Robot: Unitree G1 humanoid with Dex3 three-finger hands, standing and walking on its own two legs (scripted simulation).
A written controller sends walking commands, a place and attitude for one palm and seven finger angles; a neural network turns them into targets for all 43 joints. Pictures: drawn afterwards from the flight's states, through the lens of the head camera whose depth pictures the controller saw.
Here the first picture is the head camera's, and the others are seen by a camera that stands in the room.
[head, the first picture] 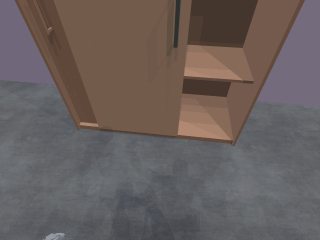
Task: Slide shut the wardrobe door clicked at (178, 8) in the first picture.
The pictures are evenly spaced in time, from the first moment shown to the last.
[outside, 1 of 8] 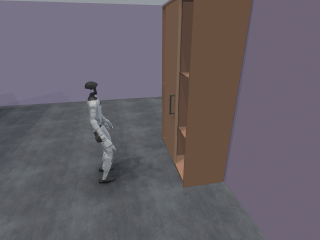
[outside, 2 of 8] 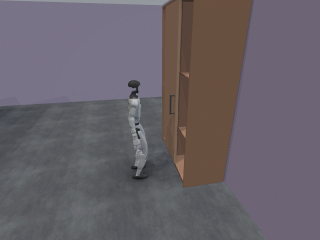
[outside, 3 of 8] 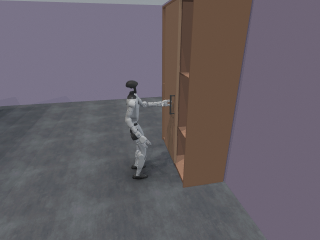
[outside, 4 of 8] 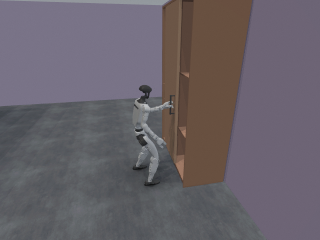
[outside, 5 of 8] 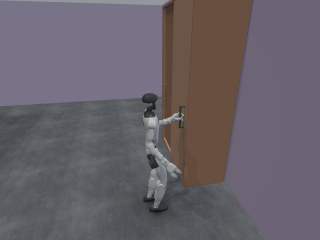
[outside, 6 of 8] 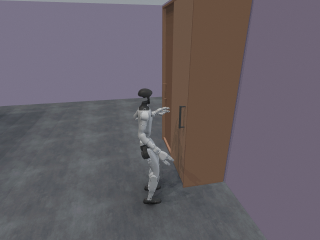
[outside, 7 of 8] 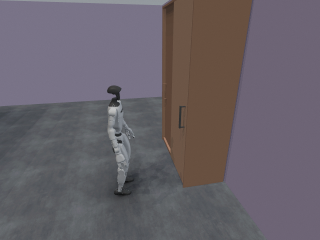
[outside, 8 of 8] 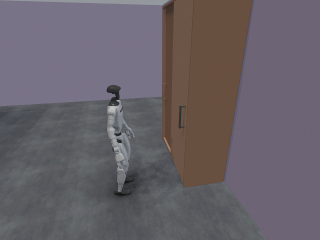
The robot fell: no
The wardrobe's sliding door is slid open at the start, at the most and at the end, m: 0.43 0.43 0.00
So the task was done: yes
